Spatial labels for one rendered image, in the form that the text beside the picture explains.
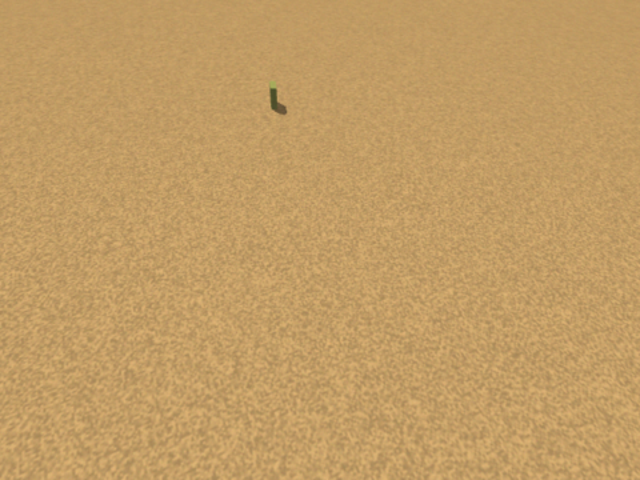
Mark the carton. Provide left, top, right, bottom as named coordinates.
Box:
left=270, top=81, right=277, bottom=109

